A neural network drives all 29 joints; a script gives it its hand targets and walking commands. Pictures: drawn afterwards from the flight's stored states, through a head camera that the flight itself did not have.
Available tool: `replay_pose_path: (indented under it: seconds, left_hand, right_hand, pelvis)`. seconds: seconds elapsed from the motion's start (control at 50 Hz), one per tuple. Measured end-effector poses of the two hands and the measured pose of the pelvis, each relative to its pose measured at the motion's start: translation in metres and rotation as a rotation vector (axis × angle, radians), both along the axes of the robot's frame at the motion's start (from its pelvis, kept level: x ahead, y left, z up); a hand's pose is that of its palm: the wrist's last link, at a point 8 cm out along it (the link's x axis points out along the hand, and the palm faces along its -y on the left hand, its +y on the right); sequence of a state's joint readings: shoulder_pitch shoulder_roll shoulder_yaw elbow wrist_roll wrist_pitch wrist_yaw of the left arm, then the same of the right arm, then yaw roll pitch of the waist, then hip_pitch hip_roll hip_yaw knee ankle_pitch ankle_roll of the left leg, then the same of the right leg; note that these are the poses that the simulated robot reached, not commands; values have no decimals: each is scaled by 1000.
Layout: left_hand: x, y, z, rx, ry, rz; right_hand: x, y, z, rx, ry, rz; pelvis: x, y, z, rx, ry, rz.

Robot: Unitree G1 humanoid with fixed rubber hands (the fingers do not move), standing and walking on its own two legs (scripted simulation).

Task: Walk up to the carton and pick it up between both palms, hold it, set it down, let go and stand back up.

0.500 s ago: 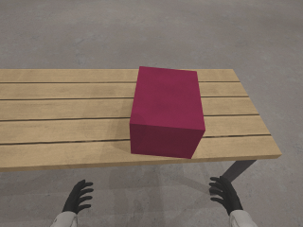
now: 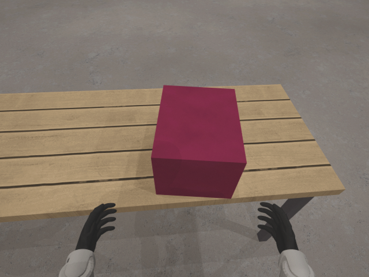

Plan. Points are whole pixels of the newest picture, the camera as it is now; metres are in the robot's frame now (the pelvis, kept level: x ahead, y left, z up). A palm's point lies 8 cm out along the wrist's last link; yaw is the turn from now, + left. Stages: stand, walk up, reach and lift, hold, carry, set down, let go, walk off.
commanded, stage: reach and lift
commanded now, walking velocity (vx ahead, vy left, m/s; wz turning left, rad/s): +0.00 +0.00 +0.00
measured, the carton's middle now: (196, 140) +0.48 -0.02 -0.04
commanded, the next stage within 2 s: none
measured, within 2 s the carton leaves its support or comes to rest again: neither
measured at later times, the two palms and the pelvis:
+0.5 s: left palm (95, 204) +0.27 +0.22 -0.03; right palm (275, 208) +0.27 -0.20 -0.03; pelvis -0.02 +0.00 -0.01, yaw +0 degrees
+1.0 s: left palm (103, 161) +0.36 +0.21 +0.02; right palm (276, 167) +0.34 -0.21 +0.03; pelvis -0.02 +0.00 -0.01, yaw +0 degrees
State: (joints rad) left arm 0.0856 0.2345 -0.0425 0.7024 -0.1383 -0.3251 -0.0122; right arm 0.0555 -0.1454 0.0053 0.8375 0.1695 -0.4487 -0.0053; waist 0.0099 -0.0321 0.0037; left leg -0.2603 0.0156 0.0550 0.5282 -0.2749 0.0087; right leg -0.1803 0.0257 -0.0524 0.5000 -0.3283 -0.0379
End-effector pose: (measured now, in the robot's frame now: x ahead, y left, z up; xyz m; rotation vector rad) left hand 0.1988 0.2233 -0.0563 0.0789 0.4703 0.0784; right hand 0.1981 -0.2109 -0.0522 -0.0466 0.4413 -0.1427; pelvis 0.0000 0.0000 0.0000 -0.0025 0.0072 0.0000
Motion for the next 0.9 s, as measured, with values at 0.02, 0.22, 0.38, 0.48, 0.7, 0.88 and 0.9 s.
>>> replay_pose_path:
  seconds: [0.02, 0.22, 0.38, 0.48, 0.7, 0.88, 0.9]
  left_hand:
    - [3, 0, 2, -2, -12, 1]
    - [35, -1, 24, -3, -139, -32]
    - [55, -3, 29, -11, -209, -37]
    - [70, -3, 28, -20, -203, -20]
    - [112, -6, 53, -15, -225, -19]
    - [141, -10, 71, -14, -218, -16]
    - [144, -11, 72, -14, -217, -16]
  right_hand:
    - [3, 0, 1, 1, -14, 3]
    - [33, 6, 17, 23, -145, -6]
    - [50, 11, 22, 31, -187, -28]
    - [64, 12, 25, 32, -167, -32]
    - [104, 10, 52, 37, -176, -42]
    - [129, 6, 67, 37, -168, -45]
    - [132, 6, 69, 37, -168, -44]
  pelvis:
    - [0, 0, 0, 1, -1, -2]
    - [-7, -2, -5, 0, 13, 0]
    - [-16, -2, -11, -5, 47, 6]
    - [-21, -2, -14, -6, 75, 5]
    - [-22, 0, -11, -13, 141, 3]
    - [-23, -1, -10, -14, 186, 4]
    - [-23, -1, -10, -14, 193, 3]
